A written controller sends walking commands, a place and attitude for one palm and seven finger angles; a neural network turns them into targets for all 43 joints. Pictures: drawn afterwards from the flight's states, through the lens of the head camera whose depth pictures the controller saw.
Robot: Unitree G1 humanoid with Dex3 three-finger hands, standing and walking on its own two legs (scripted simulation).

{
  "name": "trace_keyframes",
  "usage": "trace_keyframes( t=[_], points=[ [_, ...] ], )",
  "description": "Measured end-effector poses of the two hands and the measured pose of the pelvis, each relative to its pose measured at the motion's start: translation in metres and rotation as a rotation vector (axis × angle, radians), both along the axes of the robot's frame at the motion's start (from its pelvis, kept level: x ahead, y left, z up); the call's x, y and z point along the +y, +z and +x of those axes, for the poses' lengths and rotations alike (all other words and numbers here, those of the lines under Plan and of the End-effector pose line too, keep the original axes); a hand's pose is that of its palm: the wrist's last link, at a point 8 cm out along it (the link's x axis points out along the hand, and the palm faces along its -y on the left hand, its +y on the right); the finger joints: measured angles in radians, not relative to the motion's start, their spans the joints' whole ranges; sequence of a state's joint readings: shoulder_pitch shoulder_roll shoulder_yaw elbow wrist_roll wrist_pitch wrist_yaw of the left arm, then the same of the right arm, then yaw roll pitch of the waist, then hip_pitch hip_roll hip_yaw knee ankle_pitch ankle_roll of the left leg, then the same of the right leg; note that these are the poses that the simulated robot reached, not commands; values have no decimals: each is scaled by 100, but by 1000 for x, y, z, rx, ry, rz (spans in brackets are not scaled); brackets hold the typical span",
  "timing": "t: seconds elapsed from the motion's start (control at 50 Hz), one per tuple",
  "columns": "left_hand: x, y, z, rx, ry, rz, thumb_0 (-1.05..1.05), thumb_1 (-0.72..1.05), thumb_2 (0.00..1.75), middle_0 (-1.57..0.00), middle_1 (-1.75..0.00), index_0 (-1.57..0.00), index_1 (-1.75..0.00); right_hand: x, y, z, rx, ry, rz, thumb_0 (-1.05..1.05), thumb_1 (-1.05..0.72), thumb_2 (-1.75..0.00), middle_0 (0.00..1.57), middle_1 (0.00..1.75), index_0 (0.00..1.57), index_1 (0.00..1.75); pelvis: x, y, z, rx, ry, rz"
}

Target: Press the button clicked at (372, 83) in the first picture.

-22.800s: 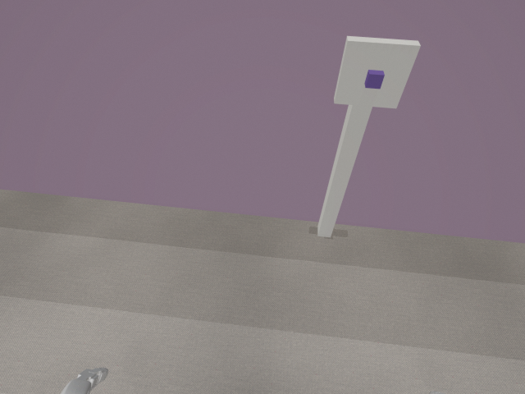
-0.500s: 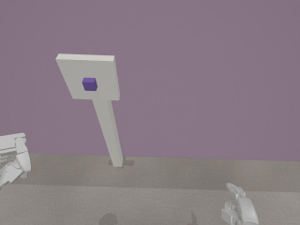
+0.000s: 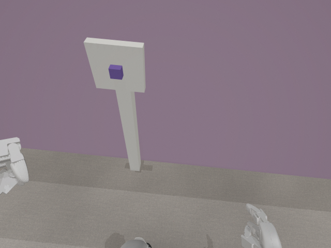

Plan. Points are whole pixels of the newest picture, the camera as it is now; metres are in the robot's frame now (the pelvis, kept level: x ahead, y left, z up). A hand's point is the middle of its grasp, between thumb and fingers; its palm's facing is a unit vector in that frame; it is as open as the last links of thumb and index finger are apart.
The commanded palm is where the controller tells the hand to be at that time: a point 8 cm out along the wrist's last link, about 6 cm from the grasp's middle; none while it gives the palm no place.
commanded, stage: step back with the hand held close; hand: left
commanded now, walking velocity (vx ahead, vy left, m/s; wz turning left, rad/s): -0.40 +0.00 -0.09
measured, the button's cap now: (116, 71) +0.62 +0.20 +0.06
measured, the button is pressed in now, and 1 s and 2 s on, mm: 0 0 0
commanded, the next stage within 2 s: stop stepping back and stand still in 0.42 s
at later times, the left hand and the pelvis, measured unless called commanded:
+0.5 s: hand out of the picture +0.12 +0.24 +0.19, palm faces +0.23 -0.89 -0.39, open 3.1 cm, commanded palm +0.06 +0.29 +0.19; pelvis -0.10 +0.02 +0.02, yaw -6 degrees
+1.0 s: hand out of the picture +0.01 +0.22 +0.18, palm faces +0.22 -0.88 -0.43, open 3.1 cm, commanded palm -0.05 +0.28 +0.19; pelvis -0.21 +0.02 +0.01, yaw -6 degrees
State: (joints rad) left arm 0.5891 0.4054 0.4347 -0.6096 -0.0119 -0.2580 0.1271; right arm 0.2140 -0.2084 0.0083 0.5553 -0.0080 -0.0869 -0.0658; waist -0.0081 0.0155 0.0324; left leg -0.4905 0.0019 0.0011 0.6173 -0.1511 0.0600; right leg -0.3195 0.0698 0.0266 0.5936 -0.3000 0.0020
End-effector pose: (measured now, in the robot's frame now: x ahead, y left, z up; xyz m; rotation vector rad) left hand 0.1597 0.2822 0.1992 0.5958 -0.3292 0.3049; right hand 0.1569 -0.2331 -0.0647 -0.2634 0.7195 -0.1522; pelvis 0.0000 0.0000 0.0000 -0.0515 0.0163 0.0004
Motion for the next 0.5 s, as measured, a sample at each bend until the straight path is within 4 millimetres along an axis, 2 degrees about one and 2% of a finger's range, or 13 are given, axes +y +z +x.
trace_keyframes(
  t=[0.08,0.16,0.22,0.36,0.42,0.5],
  points=[
    [-8,-6,-13,29,-29,-35,2,89,89,-131,-150,-130,-150,-1,-2,-7,13,7,11,1,-90,-90,20,30,20,30,-2,1,-14,-4,-6,-3],
    [-11,-6,-24,14,-76,-72,2,89,89,-131,-150,-131,-150,-1,4,-19,27,-15,-9,1,-90,-90,20,30,20,30,4,3,-21,1,-10,4],
    [-1,-1,-29,-24,-93,-66,2,89,89,-131,-150,-131,-150,2,10,-27,30,-36,-38,1,-90,-90,20,30,20,30,12,4,-27,13,-2,7],
    [24,7,-44,-10,-72,-46,2,89,89,-131,-150,-131,-150,23,28,-51,-35,-25,-19,1,-90,-90,20,30,20,30,23,16,-61,31,-45,-26],
    [19,3,-57,8,-93,-88,2,89,89,-131,-150,-130,-150,29,32,-68,-48,-20,3,1,-90,-90,20,30,20,30,23,18,-76,48,-85,-31],
    [1,-1,-75,20,-154,-136,2,89,89,-131,-150,-130,-150,30,30,-97,-47,-11,8,1,-90,-90,20,30,20,30,21,18,-103,67,-106,-27]
  ],
)
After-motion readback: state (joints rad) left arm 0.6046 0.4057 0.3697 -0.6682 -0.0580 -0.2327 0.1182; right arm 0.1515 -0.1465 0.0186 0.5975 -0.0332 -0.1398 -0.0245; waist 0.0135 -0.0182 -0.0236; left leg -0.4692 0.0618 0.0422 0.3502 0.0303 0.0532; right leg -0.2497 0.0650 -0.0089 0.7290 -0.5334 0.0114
